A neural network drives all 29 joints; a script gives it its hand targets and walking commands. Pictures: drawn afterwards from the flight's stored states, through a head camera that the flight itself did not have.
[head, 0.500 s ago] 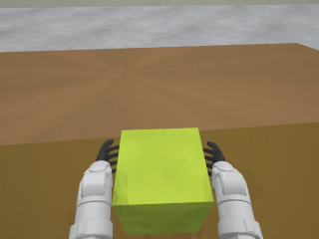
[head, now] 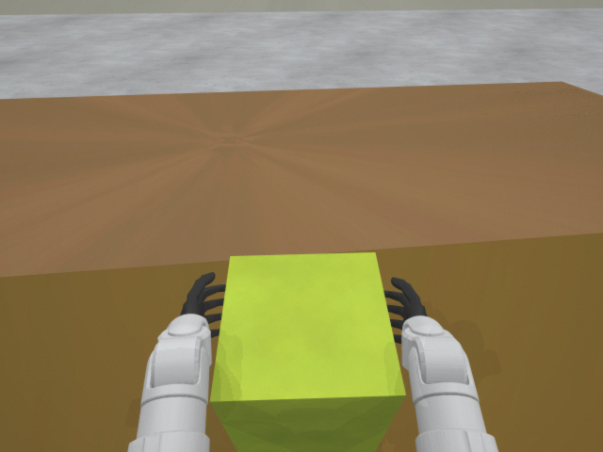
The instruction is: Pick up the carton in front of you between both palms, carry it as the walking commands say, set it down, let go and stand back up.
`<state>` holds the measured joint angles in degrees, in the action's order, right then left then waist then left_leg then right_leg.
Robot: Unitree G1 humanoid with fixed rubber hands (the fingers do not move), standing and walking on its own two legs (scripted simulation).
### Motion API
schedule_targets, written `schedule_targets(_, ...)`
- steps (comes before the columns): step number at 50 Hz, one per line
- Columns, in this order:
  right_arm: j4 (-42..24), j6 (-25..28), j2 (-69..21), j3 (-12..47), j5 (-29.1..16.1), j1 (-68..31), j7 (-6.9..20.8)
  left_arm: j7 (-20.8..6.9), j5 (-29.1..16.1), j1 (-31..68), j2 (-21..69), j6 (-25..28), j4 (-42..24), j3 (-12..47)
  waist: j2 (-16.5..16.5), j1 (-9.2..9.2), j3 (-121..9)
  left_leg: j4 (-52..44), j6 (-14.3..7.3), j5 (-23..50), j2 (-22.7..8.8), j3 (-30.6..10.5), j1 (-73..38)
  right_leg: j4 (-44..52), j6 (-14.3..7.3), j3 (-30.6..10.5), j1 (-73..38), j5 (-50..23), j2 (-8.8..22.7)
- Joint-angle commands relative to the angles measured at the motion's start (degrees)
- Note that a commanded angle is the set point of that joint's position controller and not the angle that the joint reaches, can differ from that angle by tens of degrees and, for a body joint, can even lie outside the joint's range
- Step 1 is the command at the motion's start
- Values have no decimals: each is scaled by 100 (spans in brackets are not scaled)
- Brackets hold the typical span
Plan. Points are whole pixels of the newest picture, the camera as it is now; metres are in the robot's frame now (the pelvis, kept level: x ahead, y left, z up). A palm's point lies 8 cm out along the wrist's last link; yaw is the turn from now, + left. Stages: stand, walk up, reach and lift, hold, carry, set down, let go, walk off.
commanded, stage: hold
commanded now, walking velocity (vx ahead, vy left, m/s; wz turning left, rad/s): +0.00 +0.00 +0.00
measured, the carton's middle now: (305, 358) +0.28 +0.00 -0.03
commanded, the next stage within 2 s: carry in 0.22 s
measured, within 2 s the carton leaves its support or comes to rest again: neither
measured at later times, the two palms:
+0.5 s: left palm (179, 303) +0.31 +0.17 +0.07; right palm (398, 302) +0.31 -0.13 +0.07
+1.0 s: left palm (205, 198) +0.52 +0.17 +0.09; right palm (374, 196) +0.53 -0.13 +0.08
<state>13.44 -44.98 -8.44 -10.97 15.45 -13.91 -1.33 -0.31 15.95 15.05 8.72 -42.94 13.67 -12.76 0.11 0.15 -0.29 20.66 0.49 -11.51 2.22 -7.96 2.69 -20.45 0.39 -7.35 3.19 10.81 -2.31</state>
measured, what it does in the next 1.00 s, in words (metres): walks ahead: right foot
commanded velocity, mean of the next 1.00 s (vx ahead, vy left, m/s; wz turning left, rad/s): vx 0.41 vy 0.00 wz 0.00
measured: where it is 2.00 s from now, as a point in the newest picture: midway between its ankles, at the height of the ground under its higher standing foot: (284, 304)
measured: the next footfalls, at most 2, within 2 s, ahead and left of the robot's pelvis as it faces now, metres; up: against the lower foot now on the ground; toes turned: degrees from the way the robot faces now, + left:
right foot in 0.74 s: +0.20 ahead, -0.09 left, +0.00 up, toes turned -9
left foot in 1.12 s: +0.51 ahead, +0.14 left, +0.00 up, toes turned +12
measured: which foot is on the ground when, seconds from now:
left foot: down 0.00-0.74, up 0.76-1.00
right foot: down 0.00-0.44, up 0.46-0.72, down 0.74-1.00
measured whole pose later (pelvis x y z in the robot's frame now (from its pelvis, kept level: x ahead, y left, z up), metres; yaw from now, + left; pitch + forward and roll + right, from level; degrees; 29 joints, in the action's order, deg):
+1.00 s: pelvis +0.25 +0.01 +0.00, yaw +2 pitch +6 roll +1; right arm -18.9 -72.2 -7.9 -7.7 6.0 -11.0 -6.1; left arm 5.8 5.8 11.9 8.1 -70.7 -18.9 -7.4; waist -1.5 1.5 -5.9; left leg 39.1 0.1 -14.0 -4.3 7.8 32.8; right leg -15.5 -1.2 10.4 5.6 15.7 2.3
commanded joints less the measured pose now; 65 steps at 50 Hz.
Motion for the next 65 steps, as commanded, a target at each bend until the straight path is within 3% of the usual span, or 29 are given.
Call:
schedule_targets(1, -570, 386, -5345, 3151, -1679, -3364, 1495, -1408, -1535, 2705, 5481, 128, -57, 3145, 35, 0, -1393, -205, 75, 1188, 322, 343, -145, 180, 76, 327, -339, -1014, -324)
schedule_targets(10, -334, 421, -5399, 3040, -1611, -3724, 1518, -1456, -1475, 3034, 5532, 170, 238, 3018, -13, 2, -1307, -191, 40, 648, 301, 377, 30, 163, 57, 355, -209, -498, -299)
schedule_targets(11, -470, 415, -5332, 3092, -1623, -3805, 1513, -1435, -1541, 3129, 5423, 155, 110, 3046, -125, -35, -1087, 137, -88, -451, -593, 144, 804, -101, -37, 46, 566, 687, 680)
schedule_targets(13, -838, 313, -5456, 3382, -1862, -3982, 1444, -1363, -1714, 3169, 5555, 52, -143, 3339, -286, 17, -985, 269, -133, -2641, -291, 78, 1265, 331, -216, -385, 1013, 3273, 669)
schedule_targets(16, -1470, 38, -5488, 3834, -2181, -4037, 1340, -1181, -2020, 3271, 5445, -231, -1061, 3736, -879, 29, -1429, 1440, 16, -1297, 5, 805, 1500, 765, -491, -922, 953, 3085, 1197)
schedule_targets(19, -1823, -412, -5206, 4211, -2525, -3803, 1234, -1012, -2267, 2848, 5276, -694, -1463, 4135, -567, 11, -1986, 588, -53, -942, -87, 1010, 1155, 190, -571, -553, 628, 2506, 1201)
schedule_targets(20, -1987, -579, -5177, 4321, -2652, -3880, 1203, -960, -2328, 2859, 5193, -863, -1618, 4241, -318, -24, -2090, 201, -158, -1321, -261, 754, 520, -192, -437, -173, 1174, 2598, 977)
schedule_targets(22, -2133, -916, -4943, 4342, -2782, -3601, 1135, -900, -2564, 3068, 5082, -1238, -2063, 4541, 1680, -259, -1590, -1206, -868, -3208, -1938, -2047, -514, -2404, 9, 1184, 3397, 1940, 52)
schedule_targets(23, -2394, -1094, -4872, 4352, -2818, -3620, 1084, -896, -2724, 3279, 5017, -1427, -2247, 4688, 1464, -298, -1213, -1295, -1150, -2673, -2252, -2447, -565, -2728, -28, 1042, 3852, 1744, 348)
schedule_targets(25, -2713, -1456, -4752, 4351, -2882, -3595, 991, -917, -3023, 3172, 4970, -1747, -2382, 4691, 549, -189, -1087, -1130, -1228, -1028, -2176, -1931, -590, -2529, -79, 1020, 3967, 1787, 514)
schedule_targets(28, -3230, -1799, -4771, 4557, -3109, -3343, 943, -904, -3228, 2656, 5111, -2065, -2513, 4768, 836, -147, -1678, -723, -898, 463, -1714, -669, -801, -1558, -21, 1436, 3168, 1064, 282)
schedule_targets(31, -3627, -2038, -4875, 4547, -3290, -3145, 989, -862, -3364, 2522, 5234, -2280, -2931, 4859, 1183, -184, -1925, -547, -786, 557, -1476, -2, -648, -793, -1, 1827, 2370, 598, 61)
schedule_targets(33, -3673, -2207, -4895, 4462, -3268, -2812, 1020, -812, -3291, 2175, 5219, -2428, -3071, 4783, 954, -105, -1986, -53, -670, 552, -1284, 497, 41, 25, -5, 2073, 1094, -11, -24)
schedule_targets(35, -3705, -2369, -4802, 4437, -3201, -2493, 1048, -782, -3142, 1797, 5175, -2549, -3108, 4642, 71, 49, -2426, 1337, -238, 780, -979, 1056, 1588, 122, -342, 1079, -1124, 67, 860)
schedule_targets(36, -3816, -2459, -4882, 4481, -3221, -2550, 1077, -771, -3025, 1602, 5034, -2587, -3128, 4534, -1195, 146, -2574, 2671, 54, -505, -564, 1454, 2888, 305, -896, -722, -1998, 561, 2145)
schedule_targets(37, -3802, -2522, -4885, 4509, -3276, -2652, 1100, -769, -3016, 1594, 5016, -2629, -3152, 4498, -1536, 147, -2260, 3385, -49, -1902, -282, 1318, 4130, 565, -1401, -1731, -2410, 308, 2765)
schedule_targets(38, -3979, -2550, -4852, 4607, -3404, -2958, 1118, -768, -3081, 1829, 5082, -2651, -3314, 4531, -1121, 140, -2050, 3905, -158, -2063, -560, 996, 4407, 637, -1518, -1791, -2163, -42, 2896)
schedule_targets(39, -4047, -2574, -4925, 4643, -3538, -3195, 1140, -763, -3130, 2083, 5182, -2656, -3471, 4577, -586, 114, -1993, 3894, -177, -1931, -747, 934, 4363, 699, -1434, -1566, -1706, 41, 2827)
schedule_targets(41, -3992, -2602, -4921, 4581, -3610, -3384, 1119, -740, -3296, 2588, 5239, -2724, -3674, 4650, -275, 85, -1688, 3390, -111, -1439, -890, 954, 4096, 1088, -1188, -892, -998, 441, 2468)
schedule_targets(45, -3707, -2607, -4967, 4457, -3407, -2894, 1004, -807, -3476, 2489, 5186, -2848, -3591, 4700, -626, 107, -1802, 2059, -29, -316, -721, 1520, 3398, 1097, -871, 463, -761, -288, 1903)
schedule_targets(51, -3522, -2569, -5024, 4415, -3138, -2628, 935, -978, -3413, 2135, 5109, -2852, -3224, 4635, -988, 121, -1386, 887, -130, 612, -339, 2147, 2500, 698, -614, 1270, -510, -1573, 1637)
schedule_targets(54, -3454, -2503, -5056, 4409, -3126, -2505, 975, -1008, -3357, 2106, 5158, -2812, -3235, 4684, -589, -42, -1864, 392, -331, 434, -114, 2396, 462, -1050, -305, 2010, 83, -2532, 1279)
schedule_targets(55, -3405, -2478, -5056, 4396, -3105, -2425, 999, -1013, -3327, 2105, 5141, -2798, -3215, 4708, -218, -175, -2250, 317, -565, -174, -771, 1559, -845, -2299, -123, 2053, 1069, -1668, 1062)
schedule_targets(56, -3368, -2433, -4978, 4367, -3067, -2302, 1016, -1042, -3354, 2109, 5204, -2784, -3351, 4778, 1422, -182, -2783, -279, -1158, -687, -2464, -1232, -1812, -4090, 186, 1954, 2424, 213, 500)
schedule_targets(57, -3297, -2387, -5163, 4386, -3104, -2348, 1039, -1066, -3386, 2256, 5206, -2754, -3285, 4846, 1467, -174, -2621, -589, -1498, 243, -2747, -2127, -2230, -4893, 129, 1308, 3675, 1785, 189)
schedule_targets(58, -3553, -2292, -5339, 4503, -3198, -2605, 1062, -1084, -3461, 2528, 5311, -2687, -3501, 4915, 968, -197, -2507, -484, -1559, 1029, -2681, -1685, -2083, -5255, -98, 1011, 3905, 1681, 535)
schedule_targets(60, -3804, -2189, -5534, 4647, -3319, -2897, 1053, -1068, -3393, 2457, 5445, -2532, -3403, 4914, 264, -170, -2402, -430, -1158, 1563, -2396, -663, -1399, -4944, -172, 720, 3797, 1196, 891)
schedule_targets(62, -3831, -2116, -5615, 4695, -3365, -2804, 1063, -1003, -3325, 2204, 5552, -2425, -3409, 4947, 417, -157, -2384, -681, -857, 1381, -2137, 28, -1032, -4119, -159, 831, 3399, 723, 974)
schedule_targets(65, -3906, -2059, -5539, 4757, -3431, -2586, 1137, -898, -3219, 1842, 5664, -2291, -3460, 4985, 720, -152, -2262, -806, -832, 1749, -1989, 555, -1039, -3197, -120, 1198, 3330, 416, 812)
